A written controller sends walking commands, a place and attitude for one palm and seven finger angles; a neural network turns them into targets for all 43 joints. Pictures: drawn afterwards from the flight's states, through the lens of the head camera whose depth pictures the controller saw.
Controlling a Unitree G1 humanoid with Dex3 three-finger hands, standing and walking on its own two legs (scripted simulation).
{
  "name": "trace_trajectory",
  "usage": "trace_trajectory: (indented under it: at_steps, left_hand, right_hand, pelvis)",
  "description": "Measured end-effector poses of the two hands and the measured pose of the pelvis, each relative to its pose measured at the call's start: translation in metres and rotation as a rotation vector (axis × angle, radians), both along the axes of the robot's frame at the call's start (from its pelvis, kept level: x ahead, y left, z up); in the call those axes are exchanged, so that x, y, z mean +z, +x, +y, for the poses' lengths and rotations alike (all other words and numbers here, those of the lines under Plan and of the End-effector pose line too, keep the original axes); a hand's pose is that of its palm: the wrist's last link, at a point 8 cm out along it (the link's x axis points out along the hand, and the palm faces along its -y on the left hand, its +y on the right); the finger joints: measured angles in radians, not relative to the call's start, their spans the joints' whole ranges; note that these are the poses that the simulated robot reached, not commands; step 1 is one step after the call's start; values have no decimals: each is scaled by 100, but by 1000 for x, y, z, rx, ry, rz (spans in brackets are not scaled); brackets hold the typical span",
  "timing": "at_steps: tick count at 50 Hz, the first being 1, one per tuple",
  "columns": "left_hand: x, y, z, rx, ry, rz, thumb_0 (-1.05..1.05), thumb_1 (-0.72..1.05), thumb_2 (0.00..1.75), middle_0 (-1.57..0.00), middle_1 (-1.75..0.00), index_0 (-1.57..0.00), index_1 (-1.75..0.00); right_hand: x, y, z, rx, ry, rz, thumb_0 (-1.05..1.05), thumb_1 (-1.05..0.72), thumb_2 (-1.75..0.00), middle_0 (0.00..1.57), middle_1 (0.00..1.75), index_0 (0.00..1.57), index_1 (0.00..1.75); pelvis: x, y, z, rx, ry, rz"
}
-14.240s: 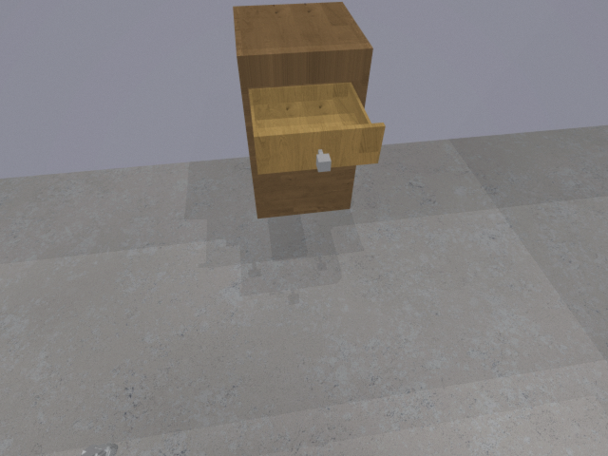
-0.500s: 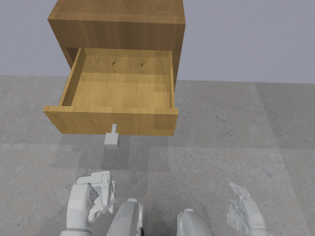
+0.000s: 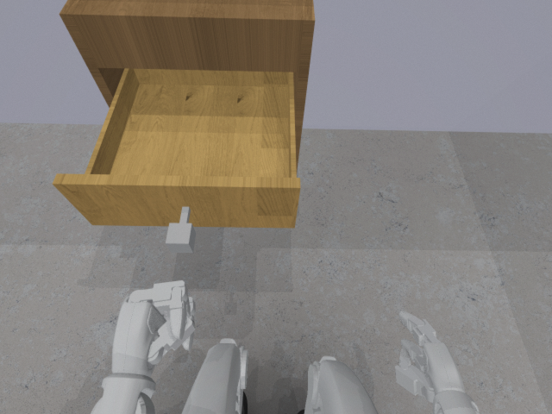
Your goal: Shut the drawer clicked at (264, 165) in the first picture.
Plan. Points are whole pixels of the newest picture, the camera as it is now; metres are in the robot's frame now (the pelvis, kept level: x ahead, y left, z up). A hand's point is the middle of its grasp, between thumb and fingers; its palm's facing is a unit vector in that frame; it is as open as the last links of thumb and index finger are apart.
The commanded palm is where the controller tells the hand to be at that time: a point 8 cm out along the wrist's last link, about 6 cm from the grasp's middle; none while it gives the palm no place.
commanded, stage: bring the fist close to the handle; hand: left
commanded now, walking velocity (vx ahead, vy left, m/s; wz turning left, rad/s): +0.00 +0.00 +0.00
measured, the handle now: (183, 227) +0.40 +0.18 -0.05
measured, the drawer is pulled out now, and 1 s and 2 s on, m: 0.28 0.28 0.25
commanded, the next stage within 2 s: push the drawer shut in 1.10 s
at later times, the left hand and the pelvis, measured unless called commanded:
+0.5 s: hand (196, 299) +0.28 +0.13 -0.03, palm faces +0.00 -1.00 +0.00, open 3.2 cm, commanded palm +0.26 +0.18 -0.03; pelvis -0.01 +0.01 -0.03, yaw -1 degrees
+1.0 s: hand (204, 295) +0.29 +0.13 -0.04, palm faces +0.01 -1.00 -0.02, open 3.2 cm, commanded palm +0.27 +0.18 -0.04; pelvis -0.01 +0.01 -0.04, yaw -1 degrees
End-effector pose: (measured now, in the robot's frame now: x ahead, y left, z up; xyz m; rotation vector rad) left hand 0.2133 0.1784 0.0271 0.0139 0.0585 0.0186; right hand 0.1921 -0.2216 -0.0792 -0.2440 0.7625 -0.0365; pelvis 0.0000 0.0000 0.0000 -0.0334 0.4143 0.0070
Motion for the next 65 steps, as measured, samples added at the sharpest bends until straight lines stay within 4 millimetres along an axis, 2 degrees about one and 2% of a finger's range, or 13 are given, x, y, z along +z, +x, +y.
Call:
trace_trajectory:
  at_steps: [10, 16, 36, 40, 49, 65]
  left_hand:
    - [-20, 14, 6, -7, -2, 22, 1, 90, 90, -140, -160, -139, -160]
    - [-34, 29, 9, -15, -4, -4, 1, 90, 90, -140, -160, -139, -160]
    - [-70, 64, 9, -22, -8, -21, 1, 90, 90, -140, -160, -139, -160]
    - [-71, 65, 4, -26, -9, -19, 1, 90, 90, -140, -160, -139, -160]
    - [-68, 55, 2, -5, 6, -5, 1, 90, 90, -140, -160, -139, -160]
    - [-69, 63, 0, -8, 15, -13, 1, 90, 90, -140, -160, -139, -160]
  right_hand:
    - [-17, -18, -7, -24, -16, 73, 1, -90, -90, 20, 30, 20, 30]
    - [-31, -24, -7, -25, -28, 102, 1, -90, -90, 20, 30, 20, 30]
    - [-64, -29, 8, -12, -20, 173, 1, -90, -90, 20, 30, 20, 30]
    - [-69, -31, 9, -19, -10, 188, 1, -90, -90, 20, 30, 20, 30]
    - [-69, -35, 9, -21, 3, 210, 1, -90, -90, 20, 30, 20, 30]
    - [-68, -32, -7, -34, -13, 203, 1, -90, -90, 20, 30, 20, 30]
  pelvis:
    - [-8, -3, 1, -5, -2, 27]
    - [-19, -6, 5, -8, -8, 50]
    - [-43, -13, 18, -13, -20, 106]
    - [-45, -14, 19, -15, -17, 110]
    - [-41, -14, 15, -15, -10, 104]
    - [-42, -13, 5, -16, -3, 101]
